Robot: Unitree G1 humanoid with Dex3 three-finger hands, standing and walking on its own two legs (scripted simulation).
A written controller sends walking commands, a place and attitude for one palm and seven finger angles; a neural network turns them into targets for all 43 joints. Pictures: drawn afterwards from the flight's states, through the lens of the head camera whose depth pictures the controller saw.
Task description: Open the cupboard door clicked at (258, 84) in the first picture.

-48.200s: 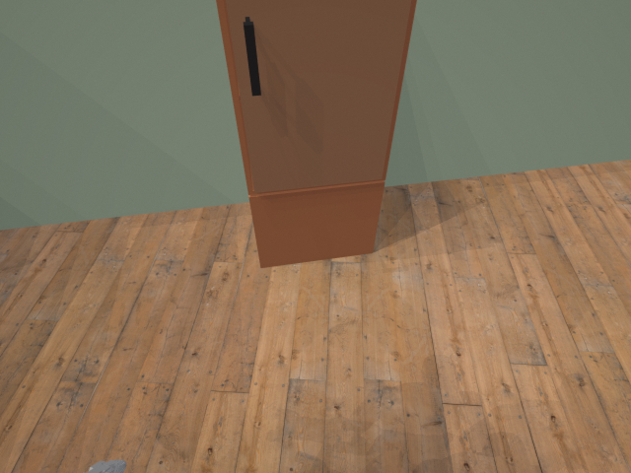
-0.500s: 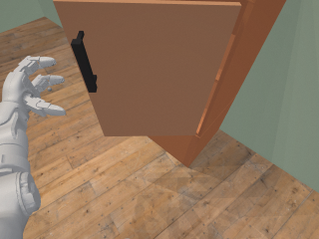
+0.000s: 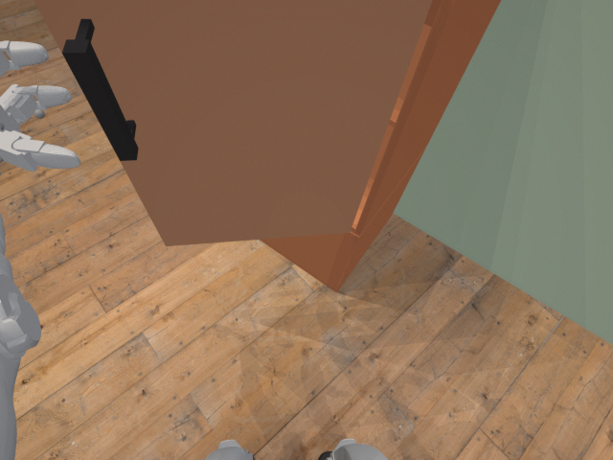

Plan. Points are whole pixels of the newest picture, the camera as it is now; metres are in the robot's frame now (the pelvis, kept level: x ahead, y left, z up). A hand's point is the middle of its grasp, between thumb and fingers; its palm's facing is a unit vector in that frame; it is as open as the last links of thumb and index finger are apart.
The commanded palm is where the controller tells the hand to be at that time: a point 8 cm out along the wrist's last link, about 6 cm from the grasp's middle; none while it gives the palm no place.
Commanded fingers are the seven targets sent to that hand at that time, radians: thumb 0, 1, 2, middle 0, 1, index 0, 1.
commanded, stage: move the hooked fingers beside the handle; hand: left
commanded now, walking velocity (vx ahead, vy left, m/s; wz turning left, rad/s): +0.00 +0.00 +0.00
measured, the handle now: (109, 96) +0.55 +0.21 +0.13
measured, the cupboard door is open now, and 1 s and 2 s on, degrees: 43 43 43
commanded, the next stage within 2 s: slide the fingers in behind the handle in 0.88 s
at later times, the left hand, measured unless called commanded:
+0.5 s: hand (39, 127) +0.48 +0.27 +0.14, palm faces +0.04 -1.00 +0.01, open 14.0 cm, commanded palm +0.46 +0.31 +0.13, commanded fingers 0.00 -0.50 0.30 -0.30 -1.20 -0.30 -1.20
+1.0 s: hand (48, 122) +0.49 +0.26 +0.14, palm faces +0.04 -1.00 +0.01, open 14.0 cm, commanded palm +0.47 +0.31 +0.13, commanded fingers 0.00 -0.50 0.30 -0.30 -1.20 -0.30 -1.20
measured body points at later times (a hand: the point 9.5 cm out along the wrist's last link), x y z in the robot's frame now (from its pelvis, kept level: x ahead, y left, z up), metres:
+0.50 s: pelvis +0.01 +0.00 +0.00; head +0.09 +0.02 +0.44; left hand +0.47 +0.32 +0.14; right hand +0.03 -0.27 -0.11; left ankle +0.01 +0.10 -0.71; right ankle -0.01 -0.12 -0.71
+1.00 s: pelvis -0.01 +0.00 +0.00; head +0.09 +0.02 +0.44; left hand +0.48 +0.31 +0.14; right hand -0.02 -0.28 -0.11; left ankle +0.01 +0.10 -0.71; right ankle -0.01 -0.12 -0.71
